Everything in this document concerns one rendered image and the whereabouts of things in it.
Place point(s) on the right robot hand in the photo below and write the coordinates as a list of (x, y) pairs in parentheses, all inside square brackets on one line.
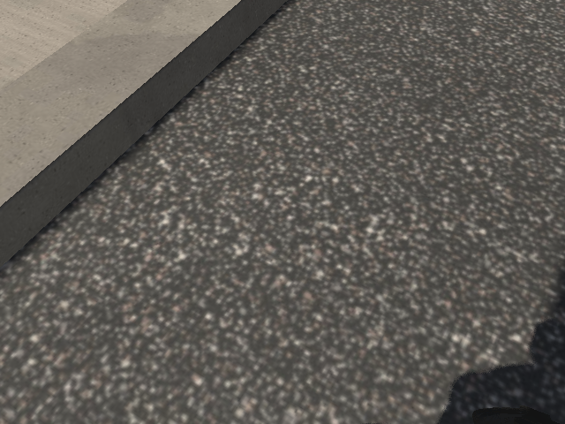
[(507, 415)]

